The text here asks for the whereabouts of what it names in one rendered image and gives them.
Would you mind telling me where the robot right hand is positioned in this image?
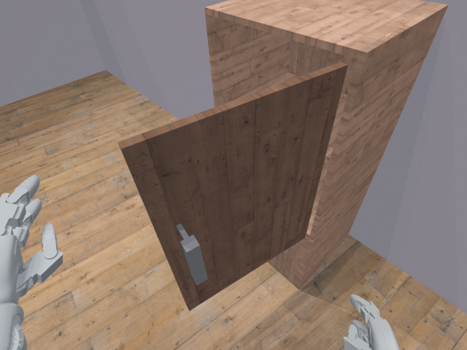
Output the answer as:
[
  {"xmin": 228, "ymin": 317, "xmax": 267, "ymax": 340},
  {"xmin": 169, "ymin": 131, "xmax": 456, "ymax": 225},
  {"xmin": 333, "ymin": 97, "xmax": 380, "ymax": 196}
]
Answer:
[{"xmin": 344, "ymin": 294, "xmax": 400, "ymax": 350}]

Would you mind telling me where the cupboard door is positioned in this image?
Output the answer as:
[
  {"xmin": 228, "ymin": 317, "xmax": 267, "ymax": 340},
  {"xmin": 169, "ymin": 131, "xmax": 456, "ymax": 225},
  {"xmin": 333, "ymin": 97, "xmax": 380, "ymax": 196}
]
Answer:
[{"xmin": 118, "ymin": 62, "xmax": 348, "ymax": 311}]

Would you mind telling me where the handle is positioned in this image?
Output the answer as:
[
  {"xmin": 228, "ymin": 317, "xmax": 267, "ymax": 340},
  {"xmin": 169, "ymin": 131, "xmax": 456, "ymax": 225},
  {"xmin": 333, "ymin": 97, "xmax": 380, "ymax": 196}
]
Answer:
[{"xmin": 176, "ymin": 223, "xmax": 208, "ymax": 285}]

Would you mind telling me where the robot left hand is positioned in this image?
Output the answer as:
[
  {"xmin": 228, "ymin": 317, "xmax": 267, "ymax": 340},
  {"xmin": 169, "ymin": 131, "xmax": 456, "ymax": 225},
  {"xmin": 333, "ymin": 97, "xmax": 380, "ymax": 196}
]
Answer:
[{"xmin": 0, "ymin": 175, "xmax": 63, "ymax": 304}]

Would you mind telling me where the left robot forearm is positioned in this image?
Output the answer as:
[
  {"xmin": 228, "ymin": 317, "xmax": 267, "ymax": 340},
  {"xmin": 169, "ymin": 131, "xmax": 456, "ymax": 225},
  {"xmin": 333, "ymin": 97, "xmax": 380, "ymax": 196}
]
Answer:
[{"xmin": 0, "ymin": 303, "xmax": 27, "ymax": 350}]

